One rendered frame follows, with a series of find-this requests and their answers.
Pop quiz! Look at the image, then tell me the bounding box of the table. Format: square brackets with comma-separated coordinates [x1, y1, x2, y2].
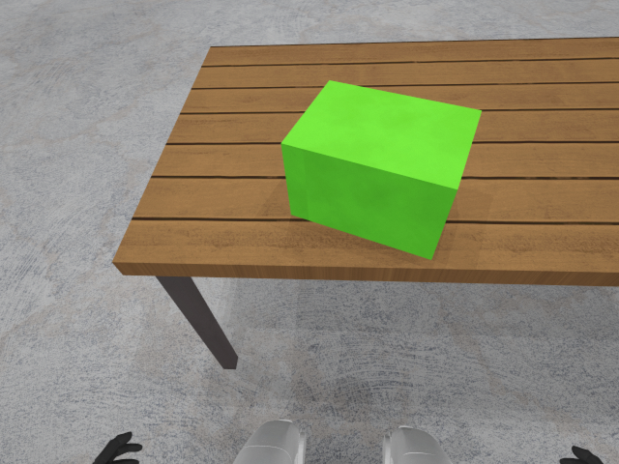
[112, 37, 619, 369]

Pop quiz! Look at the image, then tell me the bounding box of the robot thigh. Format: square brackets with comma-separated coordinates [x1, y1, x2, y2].
[233, 420, 306, 464]
[383, 427, 452, 464]

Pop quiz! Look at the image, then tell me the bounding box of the robot right thigh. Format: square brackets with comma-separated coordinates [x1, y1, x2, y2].
[383, 427, 452, 464]

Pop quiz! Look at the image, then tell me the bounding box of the robot left thigh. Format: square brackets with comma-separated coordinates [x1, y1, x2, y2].
[233, 420, 306, 464]

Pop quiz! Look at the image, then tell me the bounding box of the carton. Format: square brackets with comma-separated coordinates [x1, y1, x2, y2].
[281, 80, 482, 260]

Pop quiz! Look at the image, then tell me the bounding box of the robot left hand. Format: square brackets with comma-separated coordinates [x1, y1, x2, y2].
[93, 432, 142, 464]

